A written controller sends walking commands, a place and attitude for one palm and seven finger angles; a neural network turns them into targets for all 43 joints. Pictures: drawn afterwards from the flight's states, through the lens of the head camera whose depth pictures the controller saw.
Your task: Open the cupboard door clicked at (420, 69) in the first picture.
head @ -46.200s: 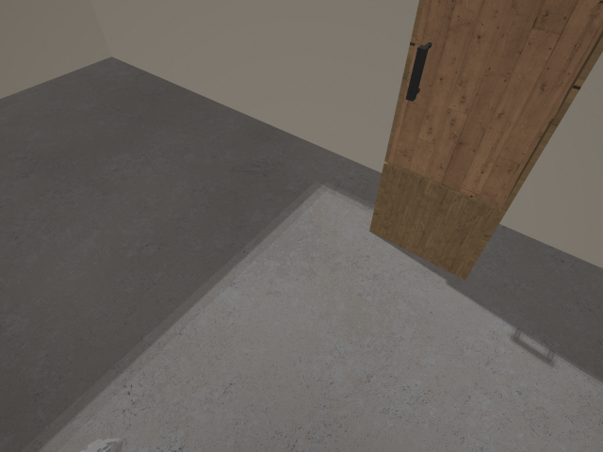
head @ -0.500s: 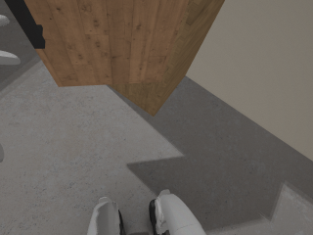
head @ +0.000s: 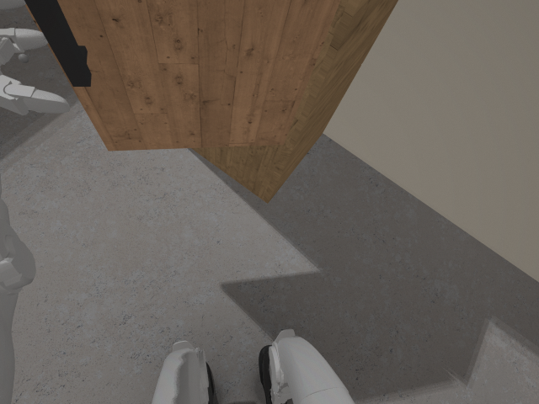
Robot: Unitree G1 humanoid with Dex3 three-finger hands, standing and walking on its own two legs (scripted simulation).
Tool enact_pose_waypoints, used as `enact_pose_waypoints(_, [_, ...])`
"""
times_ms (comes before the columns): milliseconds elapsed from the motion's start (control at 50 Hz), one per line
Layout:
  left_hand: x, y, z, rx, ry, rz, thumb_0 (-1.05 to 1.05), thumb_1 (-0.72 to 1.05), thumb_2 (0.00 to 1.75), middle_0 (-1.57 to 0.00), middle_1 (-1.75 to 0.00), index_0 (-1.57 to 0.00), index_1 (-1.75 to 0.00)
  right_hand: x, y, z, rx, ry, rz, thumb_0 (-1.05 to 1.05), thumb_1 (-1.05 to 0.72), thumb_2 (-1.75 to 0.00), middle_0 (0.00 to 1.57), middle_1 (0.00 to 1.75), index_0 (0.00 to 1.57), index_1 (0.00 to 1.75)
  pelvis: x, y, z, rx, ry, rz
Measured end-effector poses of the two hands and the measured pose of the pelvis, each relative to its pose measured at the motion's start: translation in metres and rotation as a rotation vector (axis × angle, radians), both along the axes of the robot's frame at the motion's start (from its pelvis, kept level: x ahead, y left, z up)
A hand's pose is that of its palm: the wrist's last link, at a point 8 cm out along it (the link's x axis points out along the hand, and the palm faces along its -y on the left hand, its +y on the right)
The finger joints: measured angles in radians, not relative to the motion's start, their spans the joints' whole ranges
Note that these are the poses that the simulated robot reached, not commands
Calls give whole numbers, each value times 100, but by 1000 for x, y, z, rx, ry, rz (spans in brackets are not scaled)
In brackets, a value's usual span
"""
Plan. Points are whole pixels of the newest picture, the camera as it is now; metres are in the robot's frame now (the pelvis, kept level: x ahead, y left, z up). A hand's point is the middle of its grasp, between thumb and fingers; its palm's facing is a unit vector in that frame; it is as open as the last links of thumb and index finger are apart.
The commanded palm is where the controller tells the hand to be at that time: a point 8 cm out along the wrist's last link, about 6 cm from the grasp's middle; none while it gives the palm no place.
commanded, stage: slide the fingers in behind the handle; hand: left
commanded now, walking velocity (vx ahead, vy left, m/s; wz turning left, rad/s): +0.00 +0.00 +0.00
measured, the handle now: (61, 24) +0.60 +0.20 +0.09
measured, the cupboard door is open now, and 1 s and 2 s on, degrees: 43 43 43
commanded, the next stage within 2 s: close the thumb around the handle in 1.20 s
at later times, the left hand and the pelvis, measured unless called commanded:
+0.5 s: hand (56, 64) +0.54 +0.21 +0.09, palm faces +0.01 -1.00 +0.00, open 14.0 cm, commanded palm +0.53 +0.24 +0.08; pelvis +0.01 -0.01 +0.01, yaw +0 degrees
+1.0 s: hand (78, 61) +0.55 +0.18 +0.08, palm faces +0.03 -1.00 -0.01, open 14.0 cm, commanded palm +0.53 +0.23 +0.08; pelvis +0.00 -0.01 +0.00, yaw +0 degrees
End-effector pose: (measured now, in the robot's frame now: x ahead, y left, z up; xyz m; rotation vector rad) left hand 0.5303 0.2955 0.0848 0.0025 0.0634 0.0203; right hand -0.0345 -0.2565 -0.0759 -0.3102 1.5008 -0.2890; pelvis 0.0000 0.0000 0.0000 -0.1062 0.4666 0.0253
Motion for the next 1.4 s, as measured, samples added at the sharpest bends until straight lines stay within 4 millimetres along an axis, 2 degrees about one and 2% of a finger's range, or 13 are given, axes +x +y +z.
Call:
enact_pose_waypoints(180, [-3, -15, 2, -5, 3, -20, -2, -50, 30, -29, -120, -30, -121, 8, 4, -1, 29, -5, 1, 0, -90, -90, 20, 30, 21, 30, 6, 1, 5, 4, -16, 5])
enact_pose_waypoints(400, [-6, -31, 2, 5, -11, -10, -2, -50, 30, -29, -120, -30, -120, 14, -2, -3, 36, -41, -3, 0, -90, -90, 20, 30, 21, 30, 7, -3, 5, 15, -29, -3])
enact_pose_waypoints(580, [-9, -39, -1, 2, -2, -6, -2, -50, 30, -30, -120, -30, -120, 14, -8, -6, 36, -45, 4, 0, -91, -90, 20, 30, 20, 30, 3, -8, 4, 20, -33, 0])
enact_pose_waypoints(840, [0, -62, -2, -1, -4, -9, -2, -50, 30, -30, -120, -30, -120, 6, -14, -9, 35, -41, 0, 1, -91, -90, 20, 30, 20, 30, 0, -13, 0, 24, -20, -2])
enact_pose_waypoints(940, [-1, -62, -1, 5, -13, 4, -2, -50, 30, -30, -120, -31, -121, 2, -11, -9, 47, -42, -15, 1, -91, -90, 20, 30, 20, 30, 0, -14, 1, 27, -22, -10])
enact_pose_waypoints(1140, [-9, -49, 4, 11, -19, 5, -2, -50, 30, -29, -120, -30, -120, 0, -9, -8, 56, -32, -15, 1, -91, -90, 20, 30, 20, 30, 1, -14, 4, 27, -30, -6])
enact_pose_waypoints(1400, [-6, -58, 1, -5, -23, -6, -2, -47, 31, -30, -120, -30, -121, 11, -14, -6, 29, -59, 9, 1, -91, -90, 20, 30, 20, 30, 1, -10, 2, 24, -28, -1])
